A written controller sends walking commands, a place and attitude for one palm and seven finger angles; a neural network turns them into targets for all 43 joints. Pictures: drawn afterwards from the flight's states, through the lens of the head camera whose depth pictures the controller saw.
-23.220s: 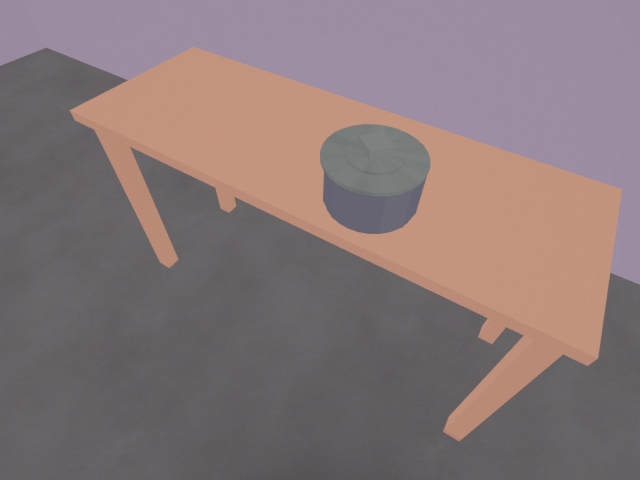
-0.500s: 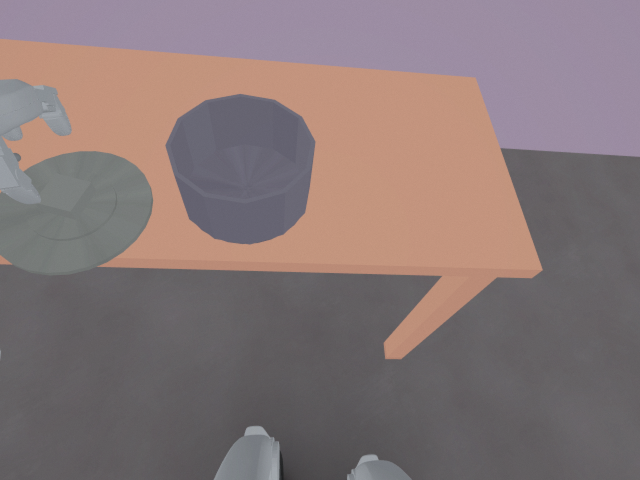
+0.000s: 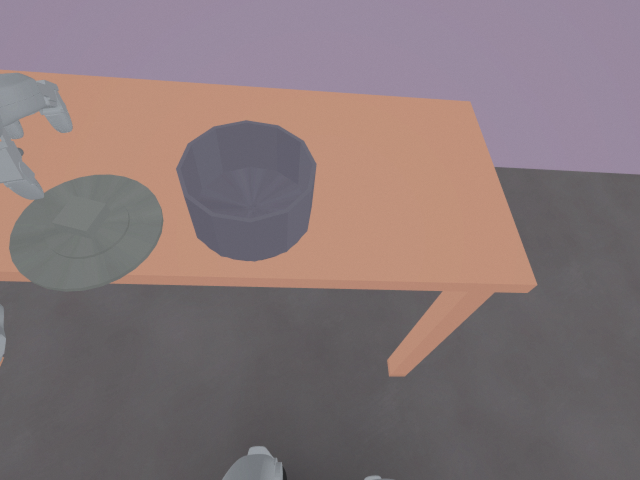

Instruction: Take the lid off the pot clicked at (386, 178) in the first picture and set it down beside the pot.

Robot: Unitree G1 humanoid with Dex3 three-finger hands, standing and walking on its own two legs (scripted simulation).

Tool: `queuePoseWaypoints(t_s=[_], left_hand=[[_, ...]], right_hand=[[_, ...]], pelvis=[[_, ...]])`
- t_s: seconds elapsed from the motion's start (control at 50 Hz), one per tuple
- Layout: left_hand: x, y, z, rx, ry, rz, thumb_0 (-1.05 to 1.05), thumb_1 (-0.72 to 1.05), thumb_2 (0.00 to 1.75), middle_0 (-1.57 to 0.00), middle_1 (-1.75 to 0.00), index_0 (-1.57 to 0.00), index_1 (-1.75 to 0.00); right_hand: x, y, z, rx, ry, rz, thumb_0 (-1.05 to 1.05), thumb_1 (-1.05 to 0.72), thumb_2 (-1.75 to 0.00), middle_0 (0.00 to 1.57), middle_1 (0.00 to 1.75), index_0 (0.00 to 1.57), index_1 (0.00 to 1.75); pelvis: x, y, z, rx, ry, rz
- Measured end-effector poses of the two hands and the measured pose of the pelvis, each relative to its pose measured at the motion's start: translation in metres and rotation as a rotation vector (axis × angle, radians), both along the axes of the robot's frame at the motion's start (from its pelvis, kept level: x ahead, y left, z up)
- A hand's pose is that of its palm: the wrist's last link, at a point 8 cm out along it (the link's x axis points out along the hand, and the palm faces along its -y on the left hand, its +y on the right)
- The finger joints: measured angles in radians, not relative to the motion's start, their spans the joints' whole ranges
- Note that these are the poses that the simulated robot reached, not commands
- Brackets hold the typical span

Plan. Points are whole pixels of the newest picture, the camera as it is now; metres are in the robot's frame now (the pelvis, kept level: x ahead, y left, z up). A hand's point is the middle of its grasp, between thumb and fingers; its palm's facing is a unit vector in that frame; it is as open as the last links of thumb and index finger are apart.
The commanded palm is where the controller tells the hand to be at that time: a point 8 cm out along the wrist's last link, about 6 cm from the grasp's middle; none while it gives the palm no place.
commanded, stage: draw the hand back to the body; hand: left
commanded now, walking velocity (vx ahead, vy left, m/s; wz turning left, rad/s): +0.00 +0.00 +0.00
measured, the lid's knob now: (82, 217) +0.48 +0.33 -0.02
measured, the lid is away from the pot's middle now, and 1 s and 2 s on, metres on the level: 0.24 0.24 0.24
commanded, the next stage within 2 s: none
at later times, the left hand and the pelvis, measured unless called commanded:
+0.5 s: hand (7, 183) +0.41 +0.33 +0.13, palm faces -0.38 -0.12 -0.92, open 10.9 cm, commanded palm +0.41 +0.32 +0.19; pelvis +0.00 -0.01 +0.01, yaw +1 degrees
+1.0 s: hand (65, 148) +0.41 +0.25 +0.18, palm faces +0.43 -0.86 -0.26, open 10.2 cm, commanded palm +0.35 +0.29 +0.20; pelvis +0.03 -0.05 +0.04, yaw -2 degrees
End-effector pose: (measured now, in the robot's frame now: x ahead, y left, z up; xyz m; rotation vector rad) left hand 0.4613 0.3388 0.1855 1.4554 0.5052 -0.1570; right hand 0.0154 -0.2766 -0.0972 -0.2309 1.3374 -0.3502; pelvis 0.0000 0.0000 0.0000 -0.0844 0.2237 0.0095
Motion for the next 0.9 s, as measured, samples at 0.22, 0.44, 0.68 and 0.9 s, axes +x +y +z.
queuePoseWaypoints(t_s=[0.22, 0.44, 0.68, 0.9], left_hand=[[-0.005, -0.005, -0.003, -0.008, -0.01, -0.034, 0.0, 0.07, 0.49, -0.32, -0.95, -0.32, -0.95], [-0.035, -0.006, -0.001, -0.008, -0.035, -0.033, 0.0, 0.07, 0.49, -0.32, -0.95, -0.32, -0.95], [-0.074, -0.019, 0.0, -0.641, -0.458, 0.119, 0.0, 0.07, 0.49, -0.32, -0.95, -0.32, -0.95], [-0.081, -0.047, 0.006, -1.066, -0.825, 0.355, 0.0, 0.14, 0.53, -0.31, -0.89, -0.31, -0.89]], right_hand=[[0.01, -0.003, 0.001, 0.012, -0.013, 0.003, 0.0, -0.91, -0.9, 0.21, 0.3, 0.2, 0.3], [0.043, 0.001, 0.001, 0.07, -0.08, 0.044, 0.0, -0.91, -0.9, 0.2, 0.3, 0.2, 0.3], [0.094, 0.015, 0.018, 0.086, -0.245, 0.182, 0.01, -0.91, -0.9, 0.2, 0.29, 0.2, 0.3], [0.129, -0.001, 0.046, 0.071, -0.442, 0.203, 0.01, -0.91, -0.9, 0.21, 0.3, 0.2, 0.3]], pelvis=[[0.003, -0.003, 0.003, 0.006, -0.007, -0.004], [0.002, -0.008, 0.009, 0.016, -0.047, 0.007], [-0.003, -0.017, 0.021, 0.038, -0.132, 0.009], [0.02, -0.04, 0.034, 0.056, -0.188, -0.029]])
